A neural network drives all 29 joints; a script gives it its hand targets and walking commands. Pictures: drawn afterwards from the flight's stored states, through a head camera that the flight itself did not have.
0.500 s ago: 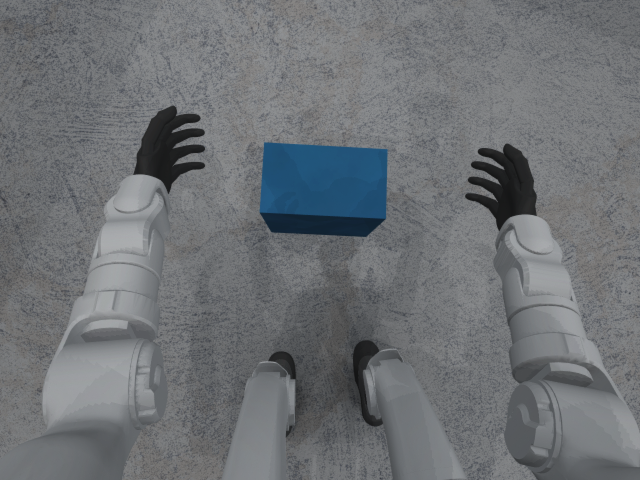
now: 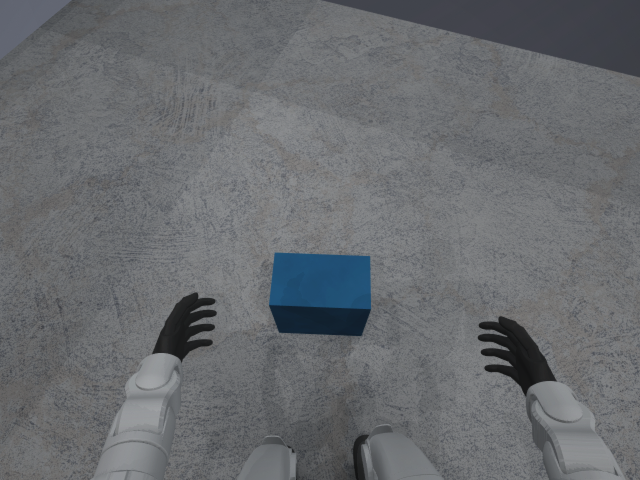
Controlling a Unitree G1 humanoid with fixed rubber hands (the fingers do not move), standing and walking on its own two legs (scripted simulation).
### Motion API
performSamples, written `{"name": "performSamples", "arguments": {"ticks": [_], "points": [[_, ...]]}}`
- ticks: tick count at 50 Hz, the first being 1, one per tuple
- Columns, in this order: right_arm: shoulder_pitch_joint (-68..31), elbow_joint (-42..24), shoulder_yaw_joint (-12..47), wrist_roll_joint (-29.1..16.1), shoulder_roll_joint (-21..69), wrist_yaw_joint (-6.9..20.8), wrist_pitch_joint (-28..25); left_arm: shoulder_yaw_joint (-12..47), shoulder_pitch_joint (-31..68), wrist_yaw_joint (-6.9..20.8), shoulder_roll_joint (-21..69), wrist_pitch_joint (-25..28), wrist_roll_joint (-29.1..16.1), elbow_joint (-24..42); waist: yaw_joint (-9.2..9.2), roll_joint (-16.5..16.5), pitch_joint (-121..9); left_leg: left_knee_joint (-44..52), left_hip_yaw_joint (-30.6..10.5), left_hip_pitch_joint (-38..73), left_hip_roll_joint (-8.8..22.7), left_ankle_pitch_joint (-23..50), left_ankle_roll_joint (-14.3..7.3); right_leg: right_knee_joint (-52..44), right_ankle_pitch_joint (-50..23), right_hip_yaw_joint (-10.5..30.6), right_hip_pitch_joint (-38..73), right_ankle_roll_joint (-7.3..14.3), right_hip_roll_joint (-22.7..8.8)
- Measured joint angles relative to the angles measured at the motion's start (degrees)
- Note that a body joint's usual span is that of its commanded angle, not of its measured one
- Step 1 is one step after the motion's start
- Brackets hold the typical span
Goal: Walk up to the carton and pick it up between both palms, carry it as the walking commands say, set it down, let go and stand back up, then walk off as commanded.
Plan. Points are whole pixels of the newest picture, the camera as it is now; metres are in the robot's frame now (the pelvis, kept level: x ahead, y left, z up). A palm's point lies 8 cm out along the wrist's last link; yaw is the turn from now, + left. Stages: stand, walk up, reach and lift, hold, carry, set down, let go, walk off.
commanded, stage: let go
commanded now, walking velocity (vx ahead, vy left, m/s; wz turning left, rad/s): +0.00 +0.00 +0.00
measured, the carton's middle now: (321, 297) +0.54 -0.01 -0.60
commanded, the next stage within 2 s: stand in 0.64 s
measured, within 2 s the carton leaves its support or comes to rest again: neither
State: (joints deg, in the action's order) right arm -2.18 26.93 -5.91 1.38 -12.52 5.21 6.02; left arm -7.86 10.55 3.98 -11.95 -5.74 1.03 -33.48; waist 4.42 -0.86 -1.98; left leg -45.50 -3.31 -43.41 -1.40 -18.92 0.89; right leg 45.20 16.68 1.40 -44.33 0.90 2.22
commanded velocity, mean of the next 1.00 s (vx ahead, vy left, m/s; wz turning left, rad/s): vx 0.00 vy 0.00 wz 0.00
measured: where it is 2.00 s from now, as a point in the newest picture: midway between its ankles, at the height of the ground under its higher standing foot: outside the picture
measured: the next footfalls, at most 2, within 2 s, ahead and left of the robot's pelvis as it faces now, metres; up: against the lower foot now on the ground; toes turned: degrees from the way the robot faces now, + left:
none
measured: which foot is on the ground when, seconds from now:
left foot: down 0.00-1.00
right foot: down 0.00-1.00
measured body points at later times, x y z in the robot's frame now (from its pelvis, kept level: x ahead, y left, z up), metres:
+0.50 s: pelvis +0.08 +0.03 +0.04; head +0.09 +0.04 +0.49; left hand +0.27 +0.26 -0.03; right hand +0.24 -0.20 -0.04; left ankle +0.04 +0.13 -0.70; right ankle +0.05 -0.10 -0.70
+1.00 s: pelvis +0.07 -0.01 +0.04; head +0.06 -0.01 +0.49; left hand +0.20 +0.29 -0.05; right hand +0.21 -0.30 -0.05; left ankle +0.04 +0.13 -0.70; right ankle +0.04 -0.10 -0.70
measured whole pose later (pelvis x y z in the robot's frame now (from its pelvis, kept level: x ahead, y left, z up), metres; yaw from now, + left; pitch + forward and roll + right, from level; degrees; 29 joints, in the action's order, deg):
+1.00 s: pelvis +0.07 -0.01 +0.04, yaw -1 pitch -1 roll +1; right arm 10.8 40.5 -3.7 2.7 -18.7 -1.0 1.2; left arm -3.9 -14.0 -1.5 -18.3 -1.7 2.2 -39.5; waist -0.3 0.4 -0.2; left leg -25.9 -2.7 -7.4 -0.5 -17.2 1.0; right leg 28.6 17.4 1.2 -9.8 1.8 1.8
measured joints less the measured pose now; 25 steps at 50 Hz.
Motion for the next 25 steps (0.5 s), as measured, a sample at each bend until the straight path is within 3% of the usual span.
{"name": "performSamples", "arguments": {"ticks": [7, 12, 22, 25], "points": [[12.35, -4.75, 3.82, -2.94, -0.1, -0.53, -2.59, 0.43, -12.79, -0.34, 1.74, 2.87, 4.04, 6.24, -2.97, -1.9, 5.77, 6.79, -0.57, 16.16, 0.46, 1.03, 0.05, -7.42, -0.84, -0.29, 16.44, 0.35, 0.21], [15.13, -4.86, 3.87, -2.3, 1.43, -1.61, -3.33, 2.21, -20.99, -0.12, -0.16, 2.63, 2.13, 9.06, -3.62, -2.37, 7.53, 12.3, -1.04, 26.65, 0.0, 1.33, -0.69, -13.32, -0.51, -0.94, 27.38, -0.07, -0.66], [14.11, -2.27, 3.77, -0.76, 0.44, -1.13, 0.12, 5.08, -22.13, -0.53, 0.1, -0.43, -0.16, 12.45, -5.16, 0.43, 6.77, 16.86, 1.47, 36.57, -0.04, -0.01, -2.69, -19.46, -0.75, 1.66, 37.31, -1.83, -0.92], [14.94, -1.78, 4.14, -0.19, 0.76, -0.96, 1.21, 5.48, -23.09, -0.73, 0.27, -1.46, -0.91, 11.41, -4.84, 1.4, 6.19, 17.97, 2.24, 37.89, -0.2, -0.13, -2.97, -19.94, -0.51, 2.44, 38.11, -2.07, -1.1]]}}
